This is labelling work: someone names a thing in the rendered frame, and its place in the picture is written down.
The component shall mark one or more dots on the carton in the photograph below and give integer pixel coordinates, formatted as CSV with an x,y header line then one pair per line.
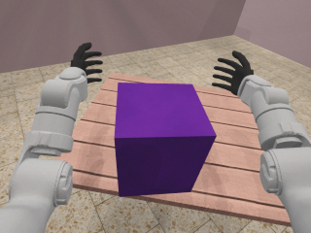
x,y
162,138

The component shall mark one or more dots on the robot right forearm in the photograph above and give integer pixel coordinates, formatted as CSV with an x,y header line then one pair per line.
x,y
273,114

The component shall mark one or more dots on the robot right upper arm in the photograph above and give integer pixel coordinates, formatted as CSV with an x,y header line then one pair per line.
x,y
287,173

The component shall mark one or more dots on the robot left hand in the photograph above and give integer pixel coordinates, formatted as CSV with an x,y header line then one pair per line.
x,y
79,61

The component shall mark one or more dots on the table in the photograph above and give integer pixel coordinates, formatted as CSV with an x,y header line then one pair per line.
x,y
228,183

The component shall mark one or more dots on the robot left upper arm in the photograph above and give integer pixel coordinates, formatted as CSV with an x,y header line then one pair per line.
x,y
39,186

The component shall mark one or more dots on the robot right hand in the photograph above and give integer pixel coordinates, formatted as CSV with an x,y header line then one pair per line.
x,y
237,76

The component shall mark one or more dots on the robot left forearm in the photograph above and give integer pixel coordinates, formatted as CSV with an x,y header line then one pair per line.
x,y
55,116

